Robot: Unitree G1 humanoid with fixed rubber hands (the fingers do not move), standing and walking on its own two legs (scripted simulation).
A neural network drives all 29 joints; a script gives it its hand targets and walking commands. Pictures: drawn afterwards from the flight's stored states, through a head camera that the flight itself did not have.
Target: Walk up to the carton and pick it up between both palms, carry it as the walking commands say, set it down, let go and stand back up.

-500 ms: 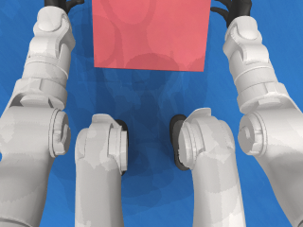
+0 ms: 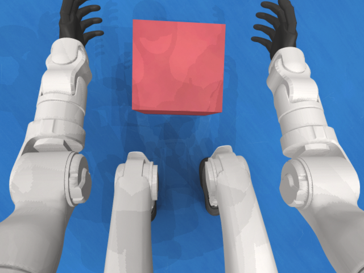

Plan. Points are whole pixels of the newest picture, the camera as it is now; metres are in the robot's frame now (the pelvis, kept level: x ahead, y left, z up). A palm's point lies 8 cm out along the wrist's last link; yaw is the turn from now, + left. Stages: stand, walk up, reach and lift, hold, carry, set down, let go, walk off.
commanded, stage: set down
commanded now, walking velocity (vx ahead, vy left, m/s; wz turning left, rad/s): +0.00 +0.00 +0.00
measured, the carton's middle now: (176, 78) +0.50 -0.01 -0.34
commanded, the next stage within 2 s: let go in 0.82 s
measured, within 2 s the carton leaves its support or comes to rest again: neither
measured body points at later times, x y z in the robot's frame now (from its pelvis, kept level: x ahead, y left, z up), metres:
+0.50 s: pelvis +0.02 +0.00 +0.14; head +0.32 +0.01 +0.47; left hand +0.54 +0.19 +0.03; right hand +0.51 -0.21 +0.03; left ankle +0.09 +0.12 -0.43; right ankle +0.10 -0.12 -0.43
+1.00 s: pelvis +0.06 +0.00 +0.22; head +0.34 +0.00 +0.57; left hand +0.51 +0.19 +0.09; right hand +0.48 -0.20 +0.09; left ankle +0.09 +0.12 -0.43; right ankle +0.10 -0.12 -0.43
